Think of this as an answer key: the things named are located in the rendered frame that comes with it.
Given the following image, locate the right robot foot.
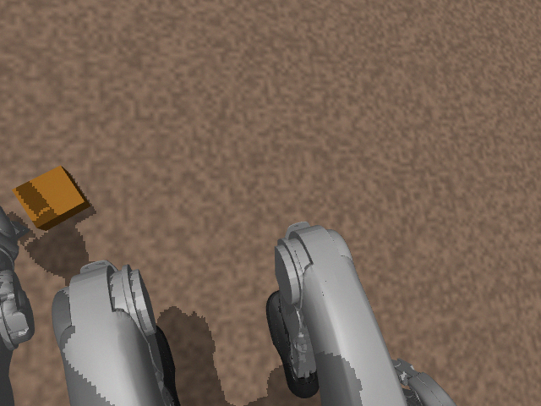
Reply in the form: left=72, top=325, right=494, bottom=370
left=266, top=290, right=319, bottom=398

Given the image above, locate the left robot hand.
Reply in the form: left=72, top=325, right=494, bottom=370
left=8, top=217, right=30, bottom=239

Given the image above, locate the left robot arm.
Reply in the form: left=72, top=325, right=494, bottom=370
left=0, top=206, right=35, bottom=406

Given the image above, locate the right robot hand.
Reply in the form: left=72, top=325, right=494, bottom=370
left=392, top=358, right=456, bottom=406

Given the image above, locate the small box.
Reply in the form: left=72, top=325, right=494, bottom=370
left=12, top=165, right=91, bottom=231

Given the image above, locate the left robot foot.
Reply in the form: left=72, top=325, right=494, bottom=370
left=155, top=326, right=181, bottom=406

